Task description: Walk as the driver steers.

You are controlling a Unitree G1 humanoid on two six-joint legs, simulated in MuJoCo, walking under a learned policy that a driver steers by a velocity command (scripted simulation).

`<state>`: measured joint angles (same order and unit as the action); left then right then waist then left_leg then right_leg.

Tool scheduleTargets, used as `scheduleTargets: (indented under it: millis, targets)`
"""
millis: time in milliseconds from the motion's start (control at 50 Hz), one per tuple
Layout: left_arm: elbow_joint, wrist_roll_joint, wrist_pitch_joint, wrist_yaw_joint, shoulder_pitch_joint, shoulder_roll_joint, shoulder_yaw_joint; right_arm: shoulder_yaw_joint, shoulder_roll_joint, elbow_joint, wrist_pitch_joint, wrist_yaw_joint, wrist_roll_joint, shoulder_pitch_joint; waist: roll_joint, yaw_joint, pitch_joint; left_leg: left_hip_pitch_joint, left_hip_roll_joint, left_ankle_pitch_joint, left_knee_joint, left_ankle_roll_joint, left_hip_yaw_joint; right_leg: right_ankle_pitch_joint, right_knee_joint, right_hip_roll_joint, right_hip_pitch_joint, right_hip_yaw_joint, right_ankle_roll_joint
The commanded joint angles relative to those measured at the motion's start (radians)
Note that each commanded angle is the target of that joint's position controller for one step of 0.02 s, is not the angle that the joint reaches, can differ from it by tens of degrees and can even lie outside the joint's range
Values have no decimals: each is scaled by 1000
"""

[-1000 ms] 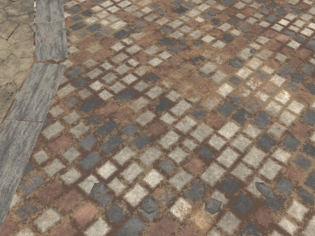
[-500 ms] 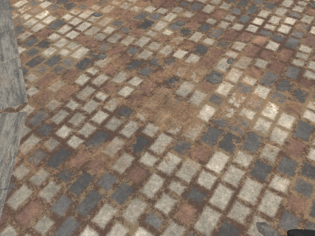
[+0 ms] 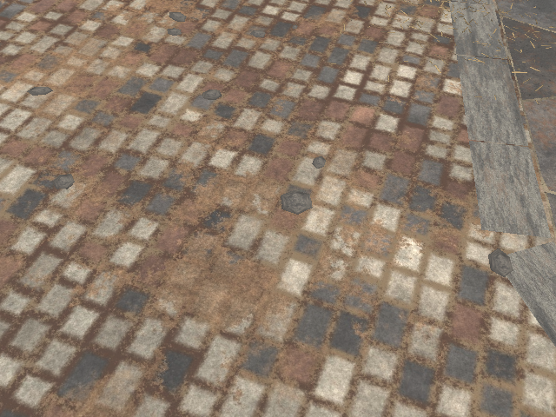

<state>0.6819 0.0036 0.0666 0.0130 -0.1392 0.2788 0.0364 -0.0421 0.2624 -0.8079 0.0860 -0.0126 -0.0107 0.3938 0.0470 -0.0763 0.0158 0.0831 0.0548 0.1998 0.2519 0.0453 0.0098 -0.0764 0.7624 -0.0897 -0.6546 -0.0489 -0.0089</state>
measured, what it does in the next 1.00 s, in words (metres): walks ahead, turning left: right foot, then left foot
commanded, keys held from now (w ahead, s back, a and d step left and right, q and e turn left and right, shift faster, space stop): w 0.22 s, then w+q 0.78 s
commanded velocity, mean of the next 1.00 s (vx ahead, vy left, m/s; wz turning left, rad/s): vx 0.50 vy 0.00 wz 0.31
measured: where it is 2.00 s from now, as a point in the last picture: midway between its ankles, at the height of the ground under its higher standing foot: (171, 220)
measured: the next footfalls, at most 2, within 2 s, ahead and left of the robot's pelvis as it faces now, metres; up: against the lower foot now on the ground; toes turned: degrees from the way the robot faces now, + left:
right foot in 0.18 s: +0.28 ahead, -0.15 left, +0.00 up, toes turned -1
left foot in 0.74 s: +0.55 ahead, +0.11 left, +0.00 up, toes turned +16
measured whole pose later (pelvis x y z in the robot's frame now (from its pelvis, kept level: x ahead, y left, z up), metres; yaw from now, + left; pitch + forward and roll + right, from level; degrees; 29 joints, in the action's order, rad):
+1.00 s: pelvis +0.54 +0.03 +0.00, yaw +23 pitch +2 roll +0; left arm 0.71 -0.02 0.10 0.00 -0.10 0.31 0.04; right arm -0.06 0.28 -0.69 0.04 0.00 -0.01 0.32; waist 0.03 -0.04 0.04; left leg 0.20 0.11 0.17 0.35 0.10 -0.08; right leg -0.18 0.89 -0.10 -0.65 -0.09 -0.06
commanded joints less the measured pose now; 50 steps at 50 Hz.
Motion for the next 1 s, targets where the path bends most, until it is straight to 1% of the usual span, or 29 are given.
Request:
scheduleTargets:
  millis: [20, 60, 120, 140, 160, 180, 200, 220, 240, 260, 280, 300, 340, 400, 460, 520, 620, 680, 700, 720, 740, 760, 780, 800, 820, 840, 860, 920, 1000]
  targets:
    - [-84, 8, 22, 11, 113, 32, 2, -42, 181, 47, 8, 7, -10, -9, -124, -4, 22, 43, -236, -232, -100, 153, -126, 136, -142, 31, 72, 36, -4]
    - [-102, 14, 26, 21, 159, 42, 6, -43, 185, 27, -1, 8, -14, 20, -126, -11, 36, -8, -265, -228, -82, 145, -140, 130, -191, 38, 71, 28, 12]
    - [-115, 14, 32, 33, 168, 68, 16, -49, 202, 10, -17, 15, -15, 27, -134, 14, 34, -96, -305, -307, -25, 121, -153, 36, -248, 50, 101, 29, 52]
    - [-107, 12, 34, 33, 128, 84, 24, -52, 212, 9, -23, 17, -15, 15, -140, 44, 10, -109, -300, -420, 29, 108, -142, 8, -267, 68, 170, 46, 69]
    - [-79, 8, 34, 28, 31, 112, 41, -51, 212, 11, -28, 20, -15, 2, -131, 102, -51, -95, -267, -568, 148, 88, -105, 12, -298, 94, 317, 72, 94]
    - [-38, 3, 31, 18, -123, 161, 63, -39, 186, 20, -29, 22, -6, 1, -109, 169, -159, 0, -218, -563, 343, 57, -65, 34, -280, 60, 556, 44, 131]
    - [-21, -19, 26, 9, -271, 256, 84, -10, 105, 57, -17, 21, 13, 59, 61, 186, -327, 334, -112, -236, 716, -4, -5, 17, -250, -190, 946, -294, 248]
    - [0, -4, 19, 14, -314, 253, 83, 8, 55, 47, 3, 17, 6, 124, 241, 169, -418, 572, -4, 386, 934, -29, -88, -174, -392, -306, 1075, -648, 336]
    - [0, 6, 16, 11, -283, 172, 60, -19, 156, 52, 12, 10, -24, 38, 134, 191, -290, 681, -61, 362, 1026, -20, -146, -292, -434, -278, 985, -588, 293]
    - [-5, 9, 16, 9, -212, 147, 50, -25, 176, 74, 15, 8, -35, -42, 82, 172, -160, 702, -106, 261, 1007, -13, -116, -245, -461, -251, 839, -444, 258]
    - [-8, 0, 19, 10, -149, 121, 42, -25, 166, 77, 13, 11, -22, -80, 22, 142, -96, 664, -142, 179, 961, -18, -102, -166, -494, -211, 709, -348, 240]
    - [-9, -10, 25, 13, -106, 95, 35, -30, 154, 75, 2, 12, -13, -80, 29, 109, -53, 619, -169, 122, 918, -23, -106, -97, -532, -177, 615, -270, 228]
    - [6, -16, 43, 16, -74, 81, 36, -27, 113, 55, -24, 13, -17, -33, 58, 69, -42, 532, -185, 62, 897, -37, -112, -23, -593, -149, 513, -169, 226]
    - [43, -21, 60, 9, -81, 101, 46, -29, 96, 71, -42, 19, -14, -71, 22, 62, 2, 586, -181, -41, 833, -58, -140, 99, -634, -147, 485, -52, 227]
    - [69, -20, 58, -3, -93, 113, 49, -28, 85, 92, -35, 11, -10, -135, 4, 78, 18, 613, -168, -205, 672, -59, -137, 174, -641, -125, 522, 52, 202]
    - [90, -14, 51, -12, -117, 136, 51, -17, 61, 125, -28, -8, -8, -238, -11, 120, 46, 583, -157, -314, 506, -47, -69, 181, -654, -120, 548, 126, 179]
    - [141, 4, 12, -20, -200, 167, 62, -9, 51, 213, -28, -41, -10, -375, -25, 166, 85, 668, -141, -216, 382, -5, -7, 295, -580, -183, 750, 170, 166]
    - [136, 10, -13, -33, -179, 202, 72, -26, 83, 241, -34, -55, -10, -342, 24, 116, 23, 542, -68, -66, 368, 45, 76, 704, -422, -189, 802, 216, 134]
    - [131, 10, -21, -39, -170, 215, 76, -41, 110, 233, -38, -55, -10, -272, 44, 72, -27, 441, -29, -20, 372, 67, 101, 851, -308, -182, 798, 229, 123]
    - [125, 12, -28, -45, -154, 219, 76, -67, 154, 206, -41, -47, -12, -140, 35, -5, -98, 252, 9, -46, 324, 101, 105, 874, -126, -158, 736, 249, 101]
    - [111, 7, -22, -49, -148, 203, 66, -100, 221, 169, -49, -28, -12, 28, -28, -91, -187, -52, -36, -90, 273, 151, -12, 658, 142, -117, 530, 252, 62]
    - [58, -31, 6, -28, -253, 48, 16, -120, 337, 165, -47, -14, -16, 37, -298, 14, -273, -448, -313, -30, 247, 336, -541, -312, 521, 79, 42, 212, -4]
    - [48, -6, 50, -8, -182, 103, 18, -99, 269, 192, -36, -14, -11, 69, -217, -39, -426, -537, -406, 88, 88, 413, -861, -516, 672, 142, -99, -29, -2]
    - [13, 35, 73, 4, -72, 159, 35, -82, 215, 186, -28, -14, 1, 35, -158, -61, -286, -450, -368, 53, 59, 345, -703, -424, 656, 79, -182, -65, 21]
    - [-2, 33, 84, 3, -44, 145, 27, -75, 189, 190, -24, -13, -3, -26, -80, -16, -183, -296, -324, -19, 54, 305, -574, -337, 563, 36, -159, -55, 32]
    - [6, 9, 84, -4, -41, 140, 30, -66, 163, 203, -24, -13, -3, -96, -33, 30, -108, -147, -283, -130, 40, 277, -480, -296, 466, 5, -104, -44, 24]
    - [11, -6, 73, -7, -59, 151, 39, -56, 138, 219, -23, -9, 7, -138, -52, 66, -83, -45, -254, -219, 17, 268, -420, -265, 415, -17, -30, -47, 13]
    - [11, -21, 39, -9, -85, 119, 36, -60, 157, 221, -19, 2, 3, -157, -70, 102, -52, 114, -215, -332, -25, 272, -338, -216, 295, -15, 45, -16, -39]
    - [-28, -21, 33, -11, 67, 71, 15, -71, 192, 194, -27, 24, -6, -109, -102, 51, -17, 206, -136, -257, -17, 210, -241, 46, -19, 33, 103, 6, -71]
Velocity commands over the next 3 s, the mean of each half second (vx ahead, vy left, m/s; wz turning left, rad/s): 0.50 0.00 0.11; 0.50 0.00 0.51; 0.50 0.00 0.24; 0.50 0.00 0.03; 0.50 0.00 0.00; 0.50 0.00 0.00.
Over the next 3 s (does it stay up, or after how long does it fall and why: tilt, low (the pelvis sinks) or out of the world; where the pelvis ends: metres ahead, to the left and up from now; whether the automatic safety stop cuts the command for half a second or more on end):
stays up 1.50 0.53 0.00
